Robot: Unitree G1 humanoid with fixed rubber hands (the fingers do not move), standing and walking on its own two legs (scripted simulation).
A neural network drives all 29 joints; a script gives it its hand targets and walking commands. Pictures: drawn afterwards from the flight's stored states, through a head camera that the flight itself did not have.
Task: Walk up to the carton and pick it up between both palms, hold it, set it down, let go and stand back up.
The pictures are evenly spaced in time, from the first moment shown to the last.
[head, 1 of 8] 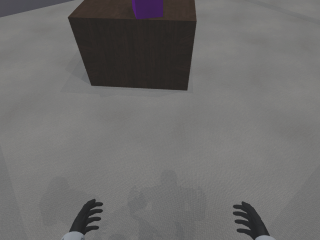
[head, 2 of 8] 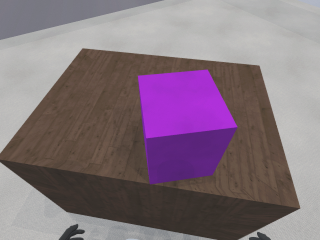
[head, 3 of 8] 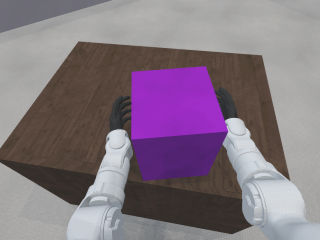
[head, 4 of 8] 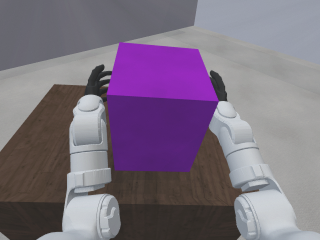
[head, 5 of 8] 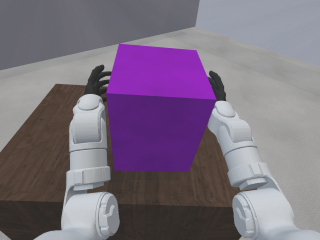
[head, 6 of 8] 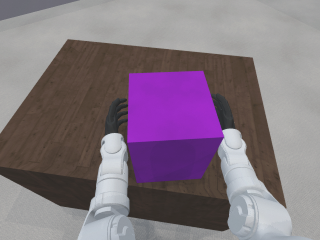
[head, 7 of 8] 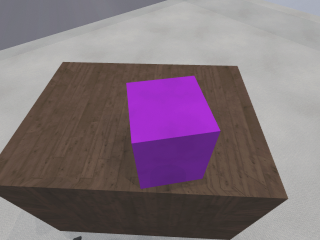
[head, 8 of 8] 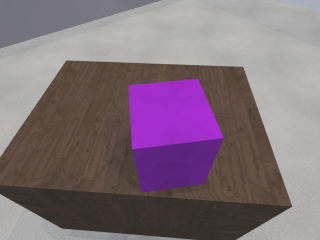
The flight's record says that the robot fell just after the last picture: no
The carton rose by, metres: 0.18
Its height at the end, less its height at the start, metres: +0.00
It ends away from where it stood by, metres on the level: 0.01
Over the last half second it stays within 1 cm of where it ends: yes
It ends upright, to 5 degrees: yes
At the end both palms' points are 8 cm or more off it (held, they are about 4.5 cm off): yes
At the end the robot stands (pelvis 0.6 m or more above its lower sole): yes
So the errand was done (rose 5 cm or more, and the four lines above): yes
